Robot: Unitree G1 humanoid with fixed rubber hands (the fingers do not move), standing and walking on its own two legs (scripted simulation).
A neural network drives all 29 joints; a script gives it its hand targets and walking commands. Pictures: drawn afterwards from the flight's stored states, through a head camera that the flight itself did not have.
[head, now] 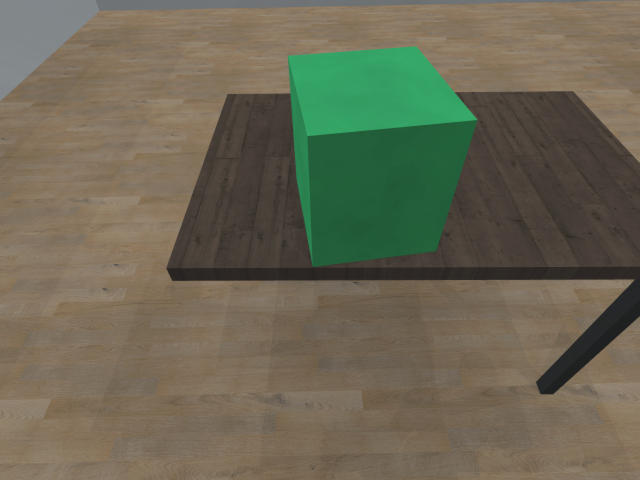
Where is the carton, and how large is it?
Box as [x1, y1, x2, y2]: [288, 46, 476, 266]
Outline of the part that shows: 415,46 288,56 296,177 313,266 433,251 436,249 475,126 476,119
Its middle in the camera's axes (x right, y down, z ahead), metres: +0.08 -0.16 +0.72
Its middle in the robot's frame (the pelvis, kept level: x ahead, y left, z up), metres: +0.65 -0.08 +0.05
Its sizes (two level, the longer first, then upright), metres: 0.269 0.241 0.278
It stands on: a table, 0.68 m high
